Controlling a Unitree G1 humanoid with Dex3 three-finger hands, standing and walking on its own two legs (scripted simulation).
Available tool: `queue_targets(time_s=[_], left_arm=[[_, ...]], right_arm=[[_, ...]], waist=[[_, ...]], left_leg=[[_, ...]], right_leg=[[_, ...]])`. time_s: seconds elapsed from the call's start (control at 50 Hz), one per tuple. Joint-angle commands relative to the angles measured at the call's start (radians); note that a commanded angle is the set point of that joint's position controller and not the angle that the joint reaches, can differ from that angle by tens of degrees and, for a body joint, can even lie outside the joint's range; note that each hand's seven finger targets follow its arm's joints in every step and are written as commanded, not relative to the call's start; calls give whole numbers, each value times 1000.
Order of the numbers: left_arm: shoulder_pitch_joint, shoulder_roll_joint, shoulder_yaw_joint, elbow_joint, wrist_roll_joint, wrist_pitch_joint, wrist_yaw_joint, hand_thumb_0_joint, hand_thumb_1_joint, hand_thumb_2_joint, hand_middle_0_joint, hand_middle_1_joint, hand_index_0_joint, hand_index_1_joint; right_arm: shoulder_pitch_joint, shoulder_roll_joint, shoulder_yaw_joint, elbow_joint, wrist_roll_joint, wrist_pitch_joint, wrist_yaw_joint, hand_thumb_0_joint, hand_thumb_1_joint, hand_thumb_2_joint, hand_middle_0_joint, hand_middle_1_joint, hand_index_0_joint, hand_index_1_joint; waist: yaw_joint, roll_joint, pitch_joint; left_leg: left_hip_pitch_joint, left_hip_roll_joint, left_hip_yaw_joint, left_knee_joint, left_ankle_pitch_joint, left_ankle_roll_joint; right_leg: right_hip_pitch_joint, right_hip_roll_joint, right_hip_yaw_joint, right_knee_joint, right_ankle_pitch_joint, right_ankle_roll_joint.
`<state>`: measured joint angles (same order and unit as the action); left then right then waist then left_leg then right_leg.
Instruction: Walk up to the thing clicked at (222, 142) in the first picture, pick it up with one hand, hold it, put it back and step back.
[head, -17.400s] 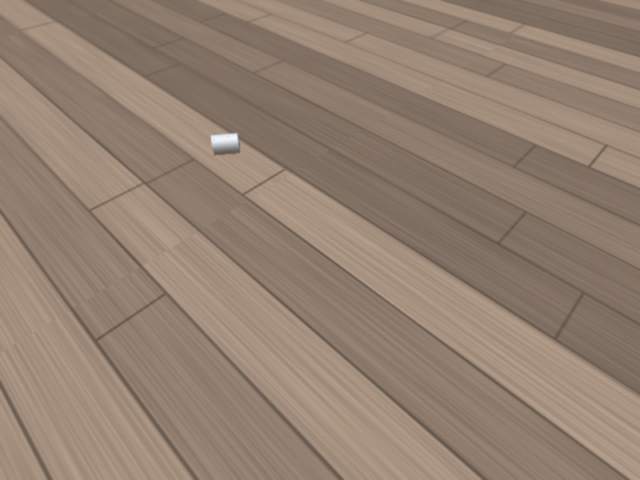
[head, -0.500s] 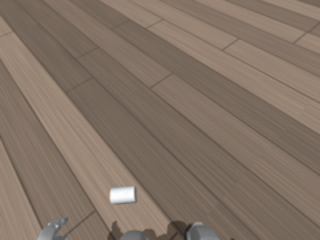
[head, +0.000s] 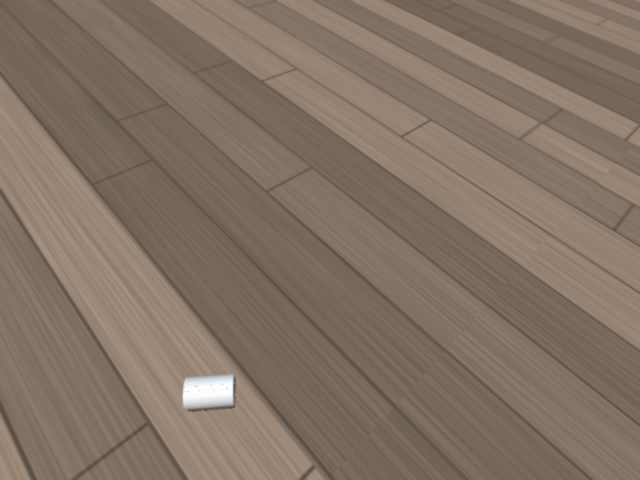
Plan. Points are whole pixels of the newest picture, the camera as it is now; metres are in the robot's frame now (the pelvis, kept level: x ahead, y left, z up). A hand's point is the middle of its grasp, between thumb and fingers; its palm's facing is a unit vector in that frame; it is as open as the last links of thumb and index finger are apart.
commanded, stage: walk up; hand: left
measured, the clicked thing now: (210, 391) +0.48 +0.24 -0.72
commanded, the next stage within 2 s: stand in 0.24 s
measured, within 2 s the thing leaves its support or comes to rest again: neither
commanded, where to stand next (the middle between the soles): +0.11 -0.02 m, yaw +3 degrees
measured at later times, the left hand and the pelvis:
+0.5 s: hand out of the picture +0.07 +0.19 -0.13, palm faces -0.02 -0.92 -0.39, open 7.4 cm; pelvis +0.03 -0.08 +0.00, yaw +0 degrees
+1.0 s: hand out of the picture +0.16 +0.19 -0.13, palm faces -0.04 -0.94 -0.34, open 7.3 cm; pelvis +0.05 -0.06 +0.02, yaw -2 degrees
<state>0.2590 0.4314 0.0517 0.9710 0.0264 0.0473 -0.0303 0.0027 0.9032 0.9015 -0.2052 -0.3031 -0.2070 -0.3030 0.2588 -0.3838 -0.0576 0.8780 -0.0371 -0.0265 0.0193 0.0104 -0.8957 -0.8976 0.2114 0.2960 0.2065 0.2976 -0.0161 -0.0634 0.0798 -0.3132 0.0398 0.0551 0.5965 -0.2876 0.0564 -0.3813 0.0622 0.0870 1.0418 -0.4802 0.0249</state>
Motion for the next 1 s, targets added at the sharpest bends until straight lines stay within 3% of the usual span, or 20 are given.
queue_targets(time_s=[0.0, 0.06, 0.1, 0.14, 0.16, 0.18, 0.2, 0.22, 0.24, 0.26, 0.3, 0.38, 0.44, 0.48, 0.5, 0.52, 0.54, 0.6, 0.74, 0.98], left_arm=[[-156, 205, 60, -140, 5, -86, 4, 0, 900, 900, -200, -300, -200, -300], [-44, 197, 59, -100, 0, -92, -8, 0, 900, 900, -200, -300, -200, -300], [83, 200, 66, -71, -9, -95, -17, 0, 900, 900, -200, -300, -200, -300], [287, 202, 83, -3, -18, -98, -9, 0, 900, 900, -200, -300, -200, -300], [420, 218, 93, 37, -17, -99, 4, 0, 900, 900, -200, -300, -200, -300], [500, 296, 117, 38, -2, -103, 26, 0, 900, 900, -200, -300, -200, -300], [385, 347, 116, -27, 16, -113, 49, 0, 900, 900, -200, -300, -200, -300], [34, 275, 60, -125, 19, -110, 60, 0, 900, 900, -200, -300, -200, -300], [-75, 247, 64, -166, 7, -113, 65, 0, 900, 900, -200, -300, -200, -300], [-148, 235, 50, -194, -1, -114, 64, 0, 900, 900, -200, -300, -200, -300], [-96, 207, 34, -159, -12, -117, 54, 0, 900, 900, -200, -300, -200, -300], [-81, 207, 37, -120, -14, -124, 47, 0, 900, 900, -200, -300, -200, -300], [-37, 197, 37, -95, -16, -115, 43, 0, 900, 900, -200, -300, -200, -300], [-30, 164, 28, -79, -26, -108, 43, 0, 900, 900, -200, -300, -200, -300], [-4, 128, 19, -79, -36, -106, 47, 0, 900, 900, -200, -300, -200, -300], [10, 117, 15, -75, -47, -106, 50, 0, 900, 900, -200, -300, -200, -300], [23, 119, 11, -63, -45, -105, 53, 0, 900, 900, -200, -300, -200, -300], [-105, 156, 13, -47, -29, -102, 57, 0, 900, 900, -200, -300, -200, -300], [-180, 120, -4, 20, -23, -89, 45, 0, 900, 900, -200, -300, -200, -300], [-239, 112, -4, 95, -24, -93, 34, 0, 900, 900, -200, -300, -200, -300]], right_arm=[[130, -310, -89, -38, -6, -28, -11, 0, -900, -900, 200, 300, 200, 300], [68, -321, -86, -70, 4, -27, 3, 0, -900, -900, 200, 300, 200, 300], [-26, -333, -87, -104, 3, -20, 13, 0, -900, -900, 200, 300, 200, 300], [-131, -307, -82, -133, -7, 0, 17, 0, -900, -900, 200, 300, 200, 300], [-174, -251, -71, -152, -15, 15, 15, 0, -900, -900, 200, 300, 200, 300], [-159, -177, -51, -178, -11, 26, 17, 0, -900, -900, 200, 300, 200, 300], [-132, -167, -51, -193, 1, 44, 21, 0, -900, -900, 200, 300, 200, 300], [-125, -180, -56, -154, 36, 37, -20, 0, -900, -900, 200, 300, 200, 300], [-27, -211, -67, -120, 44, 35, -13, 0, -900, -900, 200, 300, 200, 300], [20, -225, -77, -83, 50, 31, -8, 0, -900, -900, 200, 300, 200, 300], [108, -222, -76, 9, 34, 26, -8, 0, -900, -900, 200, 300, 200, 300], [32, -189, -59, 9, 23, 21, -4, 0, -900, -900, 200, 300, 200, 300], [-51, -161, -42, 0, 25, 1, -9, 0, -900, -900, 200, 300, 200, 300], [-37, -158, -37, 13, 21, -20, -23, 0, -900, -900, 200, 300, 200, 300], [-50, -199, -45, 25, 15, -27, -29, 0, -900, -900, 200, 300, 200, 300], [-51, -222, -44, 40, 15, -30, -33, 0, -900, -900, 200, 300, 200, 300], [-103, -221, -36, 43, 22, -31, -35, 0, -900, -900, 200, 300, 200, 300], [-125, -139, -8, 73, 43, -12, -29, 0, -900, -900, 200, 300, 200, 300], [-201, -162, 11, 126, 33, -2, -30, 0, -900, -900, 200, 300, 200, 300], [-270, -172, 16, 173, 30, -22, -27, 0, -900, -900, 200, 300, 200, 300]], waist=[[-95, 236, -14], [-50, 306, 44], [18, 337, 16], [134, 274, -18], [199, 108, -23], [235, -175, -27], [175, -180, 41], [45, -114, 183], [-14, -104, 144], [-56, -119, 179], [-52, -150, 49], [-10, -144, 20], [28, -109, -33], [0, -21, -99], [26, 43, -165], [44, 69, -234], [70, 50, -227], [21, 79, -231], [17, 107, -99], [23, 55, -136]], left_leg=[[358, 254, -424, -331, -311, 171], [170, 239, -368, -375, -382, 172], [17, 224, -297, -361, -407, 154], [-216, 129, -164, -219, -455, 83], [-359, 55, -95, 15, -476, 52], [-497, -60, -7, 340, -468, 9], [-569, -125, -212, 556, -335, -39], [-353, -32, -263, 444, -162, -7], [-171, -21, -202, 386, -144, 6], [-124, -21, -191, 382, -160, -18], [3, -35, -141, 369, -143, -24], [-54, -7, -135, 161, -84, -25], [7, -35, -79, -57, -84, -46], [166, 5, -121, -276, 201, -41], [246, 57, -196, -211, 442, -21], [285, 100, -225, -158, 589, 1], [289, 104, -209, -107, 613, 8], [204, 56, -139, -143, 417, -31], [180, 82, -160, -241, 297, -34], [244, 101, -161, -303, 327, -39]], right_leg=[[-287, -54, -8, -174, -49, -14], [-152, -66, -94, -228, -42, -20], [45, -88, -123, -336, -21, -43], [360, -66, -173, -457, 157, -54], [490, -64, -148, -513, 157, -37], [506, -192, 104, -692, -89, -43], [302, -426, 545, -890, -491, -82], [-50, -442, 453, -936, -383, -95], [-153, -390, 379, -968, -392, -116], [-217, -352, 314, -927, -261, -154], [-155, -286, 212, -885, -224, -180], [46, -274, 150, -814, -25, -142], [192, -258, 92, -698, 333, -147], [210, -259, 39, -568, 658, -110], [205, -212, 9, -520, 725, -69], [231, -184, -10, -526, 683, -48], [224, -183, 6, -584, 673, -29], [336, -198, 8, -613, 692, -56], [264, -181, 1, -708, 477, -53], [307, -187, -5, -761, 498, -45]])
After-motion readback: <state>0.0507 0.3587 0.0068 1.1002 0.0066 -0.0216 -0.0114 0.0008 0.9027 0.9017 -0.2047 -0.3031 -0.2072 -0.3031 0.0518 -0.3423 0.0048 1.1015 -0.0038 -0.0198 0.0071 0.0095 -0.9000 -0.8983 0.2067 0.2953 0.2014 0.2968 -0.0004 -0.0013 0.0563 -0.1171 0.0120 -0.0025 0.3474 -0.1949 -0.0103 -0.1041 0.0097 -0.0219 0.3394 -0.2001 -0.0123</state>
